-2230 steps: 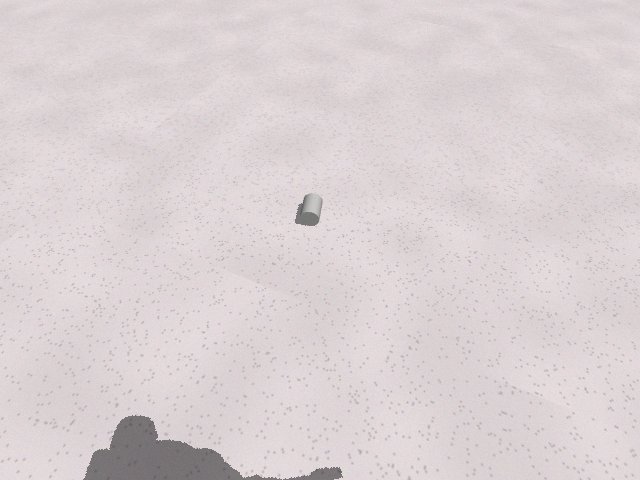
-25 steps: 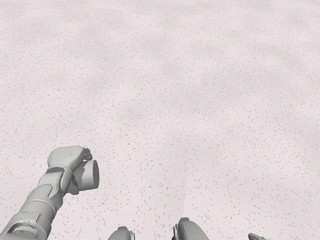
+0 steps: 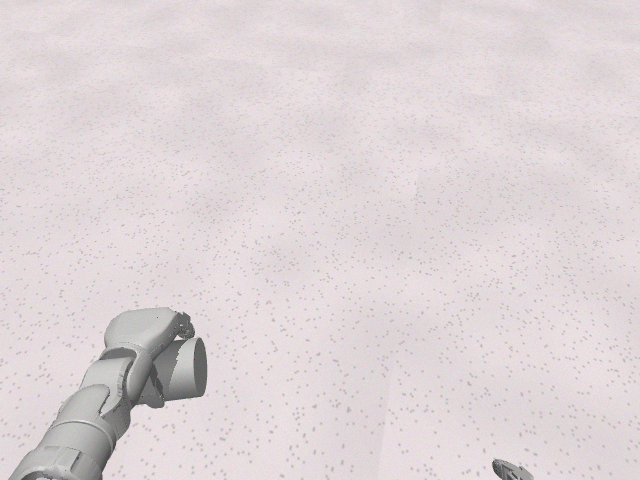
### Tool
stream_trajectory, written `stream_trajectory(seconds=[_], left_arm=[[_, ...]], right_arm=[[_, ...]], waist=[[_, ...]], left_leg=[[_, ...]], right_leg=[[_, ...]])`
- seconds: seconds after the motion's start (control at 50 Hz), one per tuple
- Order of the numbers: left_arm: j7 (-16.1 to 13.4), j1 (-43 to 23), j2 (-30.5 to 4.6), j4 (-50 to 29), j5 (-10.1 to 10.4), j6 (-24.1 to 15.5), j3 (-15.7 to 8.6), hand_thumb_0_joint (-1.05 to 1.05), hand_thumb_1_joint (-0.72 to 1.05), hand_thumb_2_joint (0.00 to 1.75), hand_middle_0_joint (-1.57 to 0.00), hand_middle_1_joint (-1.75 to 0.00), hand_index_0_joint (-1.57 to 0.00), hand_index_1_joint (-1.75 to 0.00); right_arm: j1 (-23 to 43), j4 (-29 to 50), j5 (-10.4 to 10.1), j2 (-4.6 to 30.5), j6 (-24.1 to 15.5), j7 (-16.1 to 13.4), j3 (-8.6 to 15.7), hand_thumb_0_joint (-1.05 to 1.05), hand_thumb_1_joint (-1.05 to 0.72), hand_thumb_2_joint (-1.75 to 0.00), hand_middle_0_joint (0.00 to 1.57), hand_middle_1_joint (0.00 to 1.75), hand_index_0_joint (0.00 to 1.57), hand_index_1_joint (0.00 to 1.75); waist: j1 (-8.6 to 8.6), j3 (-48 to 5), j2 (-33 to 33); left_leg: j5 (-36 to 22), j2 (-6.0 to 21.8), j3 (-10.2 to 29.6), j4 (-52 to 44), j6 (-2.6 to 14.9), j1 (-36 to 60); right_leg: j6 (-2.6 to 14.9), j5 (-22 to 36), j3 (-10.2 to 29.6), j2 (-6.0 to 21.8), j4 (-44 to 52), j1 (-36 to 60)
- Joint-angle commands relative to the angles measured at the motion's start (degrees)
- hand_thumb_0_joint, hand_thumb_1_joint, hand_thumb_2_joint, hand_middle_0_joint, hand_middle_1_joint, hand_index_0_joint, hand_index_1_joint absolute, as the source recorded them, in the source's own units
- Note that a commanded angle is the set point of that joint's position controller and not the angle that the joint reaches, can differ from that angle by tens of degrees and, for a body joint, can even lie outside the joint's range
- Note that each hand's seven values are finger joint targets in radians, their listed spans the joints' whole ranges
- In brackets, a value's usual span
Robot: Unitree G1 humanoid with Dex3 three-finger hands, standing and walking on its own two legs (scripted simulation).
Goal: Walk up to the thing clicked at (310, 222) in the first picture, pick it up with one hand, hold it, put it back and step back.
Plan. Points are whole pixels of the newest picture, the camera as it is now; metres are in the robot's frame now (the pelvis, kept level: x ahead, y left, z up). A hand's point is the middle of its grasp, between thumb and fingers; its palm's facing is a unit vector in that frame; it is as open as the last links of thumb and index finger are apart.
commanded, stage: hold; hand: left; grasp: from above
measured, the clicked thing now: (161, 371) +0.32 +0.23 -0.12
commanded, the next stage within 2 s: crouch in 1.70 s
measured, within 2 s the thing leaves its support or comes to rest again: neither
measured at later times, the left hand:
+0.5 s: hand (148, 359) +0.30 +0.22 -0.04, palm faces -0.48 -0.03 -0.88, open 10.4 cm
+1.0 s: hand (149, 364) +0.29 +0.21 -0.02, palm faces -0.47 -0.04 -0.88, open 10.4 cm
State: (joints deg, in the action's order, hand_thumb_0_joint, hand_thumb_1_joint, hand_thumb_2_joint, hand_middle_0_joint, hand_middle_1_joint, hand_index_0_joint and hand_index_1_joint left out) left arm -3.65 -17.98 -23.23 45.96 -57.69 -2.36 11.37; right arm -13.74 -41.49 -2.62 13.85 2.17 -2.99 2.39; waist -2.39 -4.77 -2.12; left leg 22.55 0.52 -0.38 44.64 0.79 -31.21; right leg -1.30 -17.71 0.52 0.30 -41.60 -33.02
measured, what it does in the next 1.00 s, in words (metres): stands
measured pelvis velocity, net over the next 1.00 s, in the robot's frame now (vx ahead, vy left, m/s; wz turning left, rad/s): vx -0.01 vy -0.01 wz -0.01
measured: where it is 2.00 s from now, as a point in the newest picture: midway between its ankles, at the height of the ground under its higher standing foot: outside the picture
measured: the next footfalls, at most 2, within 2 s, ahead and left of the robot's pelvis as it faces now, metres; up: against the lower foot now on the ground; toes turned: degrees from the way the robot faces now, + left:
none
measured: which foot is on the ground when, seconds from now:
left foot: down 0.00-1.00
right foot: down 0.00-1.00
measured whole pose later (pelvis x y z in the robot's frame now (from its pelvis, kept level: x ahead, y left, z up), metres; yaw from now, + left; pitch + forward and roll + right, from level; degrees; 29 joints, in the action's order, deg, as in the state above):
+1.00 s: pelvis -0.01 -0.01 +0.02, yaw +0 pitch +2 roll +0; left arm 2.5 -14.2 -23.7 37.8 -56.8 -2.9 12.6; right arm -11.1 -40.2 -3.1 14.6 3.9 -4.0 1.5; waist -0.3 -1.4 -2.6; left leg 16.1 0.2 -1.1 31.1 0.2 -16.7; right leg -0.7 -12.6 1.2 0.5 -30.7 -19.8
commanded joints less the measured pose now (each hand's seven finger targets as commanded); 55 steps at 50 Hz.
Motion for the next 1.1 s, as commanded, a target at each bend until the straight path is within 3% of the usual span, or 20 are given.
stream_trajectory(seconds=[0.0,0.02,0.06,0.18,0.26,0.3,0.34,0.48,0.5,0.54,0.56,0.64,0.68,0.72,0.86,0.92,0.96,1.0,1.02,1.08], left_arm=[[-1.54,-18.83,-12.47,-12.89,0.04,-0.21,-4.85,0.00,0.85,0.66,-1.23,-0.40,-1.21,-0.42],[-1.60,-18.65,-13.79,-14.07,0.31,-0.25,-6.18,0.00,0.85,0.65,-1.23,-0.40,-1.21,-0.42],[-1.09,-18.52,-12.34,-13.88,0.47,-0.30,-5.07,0.00,0.84,0.66,-1.22,-0.40,-1.20,-0.42],[0.28,-17.00,-12.87,-15.39,0.33,-0.30,-5.48,0.00,0.82,0.68,-1.22,-0.39,-1.19,-0.43],[0.93,-17.77,-13.17,-16.98,0.05,-0.34,-5.30,0.00,0.79,0.67,-1.21,-0.37,-1.17,-0.41],[1.24,-17.29,-14.27,-18.07,0.78,-0.47,-6.53,0.00,0.80,0.69,-1.22,-0.37,-1.18,-0.42],[1.67,-16.59,-13.27,-17.38,0.26,-0.51,-5.52,0.00,0.80,0.72,-1.24,-0.36,-1.19,-0.42],[2.03,-17.09,-14.15,-18.43,1.20,-0.38,-6.43,0.00,0.79,0.68,-1.22,-0.36,-1.17,-0.41],[2.30,-17.50,-12.91,-18.95,1.05,-0.41,-5.13,0.00,0.78,0.68,-1.22,-0.34,-1.17,-0.40],[2.37,-16.30,-14.07,-18.18,1.08,-0.49,-6.25,0.00,0.76,0.68,-1.21,-0.34,-1.16,-0.40],[2.47,-17.16,-13.19,-19.17,1.08,-0.63,-5.41,0.00,0.76,0.68,-1.21,-0.35,-1.16,-0.41],[2.44,-17.73,-14.86,-20.15,1.28,-0.86,-6.87,0.00,0.78,0.66,-1.21,-0.35,-1.17,-0.40],[2.58,-16.45,-13.09,-19.26,1.12,-0.82,-5.46,0.00,0.79,0.66,-1.22,-0.35,-1.18,-0.39],[2.26,-18.13,-14.63,-20.28,1.01,-0.84,-6.65,0.00,0.78,0.66,-1.20,-0.36,-1.17,-0.40],[2.85,-18.25,-13.39,-20.30,1.32,-0.60,-5.33,0.00,0.80,0.64,-1.21,-0.37,-1.18,-0.40],[3.00,-16.88,-14.23,-20.60,1.41,-0.46,-6.34,0.00,0.80,0.61,-1.20,-0.36,-1.18,-0.39],[3.65,-17.42,-12.72,-20.62,1.41,-0.62,-4.78,0.00,0.79,0.61,-1.20,-0.37,-1.17,-0.40],[3.76,-16.62,-14.56,-20.58,1.87,-0.61,-6.73,0.00,0.79,0.59,-1.19,-0.37,-1.18,-0.39],[4.26,-16.68,-13.03,-21.42,1.50,-0.63,-5.13,0.00,0.77,0.60,-1.19,-0.36,-1.16,-0.39],[4.56,-17.10,-14.21,-22.62,1.82,-0.69,-6.13,0.00,0.80,0.61,-1.20,-0.37,-1.18,-0.39]], right_arm=[[0.19,6.54,-0.12,9.07,-1.66,-0.53,3.18,0.00,-0.89,-0.90,0.20,0.30,0.20,0.30],[0.30,6.76,-0.20,9.27,-1.56,-0.57,3.36,0.00,-0.89,-0.90,0.20,0.30,0.20,0.30],[0.85,7.10,-0.16,9.02,-1.39,-0.49,3.14,0.00,-0.90,-0.90,0.20,0.30,0.20,0.30],[1.22,7.41,-0.32,8.99,-1.02,-0.59,3.15,0.00,-0.89,-0.90,0.20,0.30,0.20,0.30],[2.24,8.02,-0.42,8.80,-0.84,-0.72,2.98,0.00,-0.90,-0.90,0.20,0.30,0.20,0.30],[2.54,8.19,-0.45,8.93,-0.78,-0.80,2.97,0.00,-0.90,-0.90,0.20,0.30,0.20,0.30],[3.08,8.58,-0.43,8.92,-0.64,-0.85,2.89,0.00,-0.90,-0.90,0.20,0.30,0.20,0.30],[4.36,9.03,-0.47,9.01,-0.41,-1.05,2.49,0.00,-0.89,-0.90,0.20,0.30,0.20,0.30],[4.52,9.18,-0.51,8.67,-0.49,-1.03,2.36,0.00,-0.90,-0.90,0.20,0.30,0.20,0.30],[5.27,9.27,-0.41,9.02,-0.53,-1.12,2.41,0.00,-0.90,-0.90,0.20,0.30,0.20,0.30],[5.19,9.33,-0.33,8.73,-0.59,-1.16,2.23,0.00,-0.90,-0.90,0.20,0.30,0.20,0.30],[5.81,9.22,-0.41,8.67,-0.71,-1.35,2.15,0.00,-0.89,-0.90,0.20,0.30,0.20,0.30],[6.08,9.24,-0.33,8.53,-0.77,-1.34,1.99,0.00,-0.90,-0.90,0.20,0.30,0.20,0.30],[6.20,9.15,-0.36,8.66,-0.74,-1.47,2.18,0.00,-0.90,-0.90,0.20,0.30,0.20,0.30],[7.32,9.07,-0.39,8.37,-0.79,-1.42,1.84,0.00,-0.90,-0.90,0.20,0.30,0.20,0.30],[7.60,9.12,-0.47,8.35,-0.84,-1.51,1.83,0.00,-0.90,-0.90,0.20,0.30,0.20,0.30],[7.82,9.33,-0.48,8.16,-0.90,-1.47,1.58,0.00,-0.90,-0.90,0.20,0.30,0.20,0.30],[8.21,9.34,-0.47,8.35,-0.89,-1.60,1.61,0.00,-0.90,-0.90,0.20,0.30,0.20,0.30],[8.31,9.46,-0.43,7.94,-0.91,-1.58,1.49,0.00,-0.90,-0.90,0.20,0.30,0.20,0.30],[8.62,9.69,-0.57,8.12,-0.95,-1.71,1.40,0.00,-0.90,-0.90,0.20,0.30,0.20,0.30]], waist=[[0.20,-17.30,-1.58],[0.65,-17.41,-1.80],[0.12,-16.43,-0.72],[0.68,-16.34,-1.14],[1.06,-15.56,-0.79],[1.65,-15.53,-1.68],[0.92,-14.78,-0.70],[1.50,-12.58,-0.26],[1.37,-12.64,-0.58],[2.00,-11.93,-0.69],[1.46,-11.94,-0.31],[2.25,-13.09,-0.50],[1.77,-11.86,0.25],[2.09,-13.22,-0.16],[1.86,-11.63,-0.69],[2.70,-11.74,-0.98],[2.13,-10.31,0.56],[2.73,-10.23,0.02],[2.29,-10.75,0.16],[2.67,-10.93,0.47]], left_leg=[[-20.97,-1.15,0.64,-7.30,-0.77,10.99],[-21.27,-1.08,0.71,-7.81,-0.86,11.32],[-20.44,-1.43,0.20,-8.22,-0.55,11.64],[-23.36,-1.57,-0.04,-9.27,-0.55,12.87],[-22.06,-1.75,-0.11,-10.30,-0.31,13.16],[-21.89,-1.65,-0.21,-10.96,-0.43,13.65],[-21.92,-1.72,-0.34,-11.28,-0.25,14.42],[-18.43,-1.68,-0.38,-13.76,-0.05,15.14],[-18.33,-1.55,-0.28,-14.19,-0.14,15.57],[-17.31,-1.54,-0.19,-14.85,-0.19,16.01],[-16.89,-1.72,-0.34,-14.76,0.02,15.91],[-17.51,-1.84,-0.52,-15.42,0.05,17.07],[-17.42,-1.82,-0.52,-15.83,0.07,17.16],[-18.01,-1.86,-0.69,-16.02,0.12,18.07],[-16.64,-1.78,-0.63,-17.68,0.01,18.89],[-17.34,-1.71,-0.71,-17.97,-0.11,19.19],[-16.62,-1.65,-0.61,-18.49,0.10,19.09],[-15.95,-1.81,-0.79,-18.83,0.06,19.12],[-16.44,-1.73,-0.84,-18.87,0.14,19.82],[-16.94,-1.90,-0.98,-19.10,0.29,20.12]], right_leg=[[2.53,14.01,-1.32,-2.56,4.91,10.36],[2.55,14.07,-1.32,-2.59,5.17,10.83],[2.38,14.35,-1.10,-2.43,6.19,12.07],[2.34,16.86,-0.83,-2.19,6.61,13.61],[2.22,16.10,-0.75,-2.17,7.71,14.66],[2.25,15.64,-0.75,-2.19,8.08,15.32],[2.24,15.95,-0.61,-2.09,8.38,14.96],[2.01,12.78,-0.52,-2.06,11.04,16.09],[2.14,12.57,-0.49,-2.14,11.02,16.06],[2.07,11.41,-0.54,-2.06,11.82,16.14],[1.99,11.35,-0.26,-1.97,12.18,16.15],[1.84,11.92,-0.12,-1.84,12.79,17.75],[1.83,11.94,-0.18,-1.78,13.08,17.89],[1.78,12.49,-0.08,-1.68,13.46,18.30],[1.79,11.14,-0.10,-1.66,14.78,18.79],[1.83,11.60,-0.13,-1.70,15.07,19.63],[1.77,11.06,-0.18,-1.69,15.54,19.65],[1.75,10.24,-0.02,-1.61,16.06,19.86],[1.75,10.80,-0.04,-1.61,16.07,19.89],[1.61,11.43,0.10,-1.42,16.51,20.64]])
